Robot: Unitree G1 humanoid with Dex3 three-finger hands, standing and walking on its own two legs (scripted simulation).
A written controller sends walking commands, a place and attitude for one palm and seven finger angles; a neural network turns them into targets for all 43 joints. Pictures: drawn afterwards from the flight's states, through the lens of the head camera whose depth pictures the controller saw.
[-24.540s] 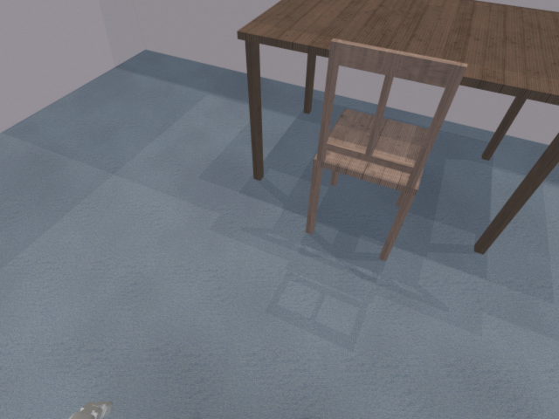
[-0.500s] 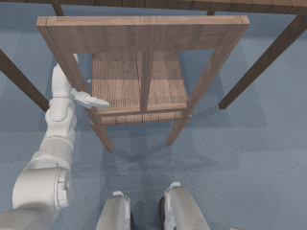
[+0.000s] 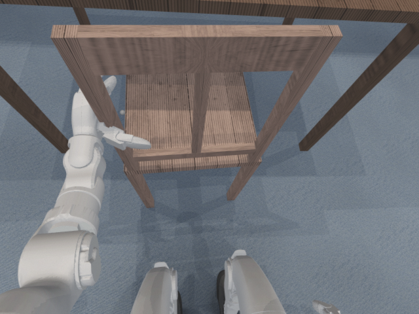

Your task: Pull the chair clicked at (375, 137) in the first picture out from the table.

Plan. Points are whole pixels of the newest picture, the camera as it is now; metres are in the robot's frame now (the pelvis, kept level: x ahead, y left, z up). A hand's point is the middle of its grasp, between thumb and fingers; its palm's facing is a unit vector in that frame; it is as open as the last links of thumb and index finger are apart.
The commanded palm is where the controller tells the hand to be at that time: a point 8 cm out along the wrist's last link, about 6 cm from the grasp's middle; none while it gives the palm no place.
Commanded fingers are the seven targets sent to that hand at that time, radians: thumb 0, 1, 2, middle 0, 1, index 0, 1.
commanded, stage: hook a spindle and tug to test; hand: left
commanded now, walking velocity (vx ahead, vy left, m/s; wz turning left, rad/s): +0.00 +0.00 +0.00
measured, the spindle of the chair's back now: (198, 119) +0.47 +0.00 +0.01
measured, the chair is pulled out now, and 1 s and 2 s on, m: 0.03 0.04 0.05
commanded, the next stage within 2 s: open the thumb and straighten the fingers in 1.24 s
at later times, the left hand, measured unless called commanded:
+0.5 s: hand (122, 112) +0.48 +0.14 +0.02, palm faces +0.04 -1.00 +0.00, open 10.1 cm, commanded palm +0.45 +0.18 +0.03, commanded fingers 0.00 0.84 0.88 -0.50 -1.45 -0.50 -1.45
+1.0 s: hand (125, 121) +0.46 +0.14 +0.02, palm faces +0.00 -1.00 +0.00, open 8.0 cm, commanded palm +0.43 +0.18 +0.03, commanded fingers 0.00 0.90 0.90 -0.50 -1.45 -0.50 -1.45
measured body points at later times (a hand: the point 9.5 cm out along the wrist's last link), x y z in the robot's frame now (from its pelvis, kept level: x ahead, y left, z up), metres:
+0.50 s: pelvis +0.00 +0.00 +0.00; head +0.15 +0.02 +0.43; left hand +0.47 +0.20 +0.03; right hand +0.06 -0.26 -0.12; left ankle +0.00 +0.08 -0.62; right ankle +0.05 -0.12 -0.62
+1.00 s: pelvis +0.01 +0.00 +0.01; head +0.15 +0.02 +0.43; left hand +0.45 +0.19 +0.03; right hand +0.07 -0.26 -0.11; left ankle +0.00 +0.08 -0.62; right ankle +0.05 -0.12 -0.62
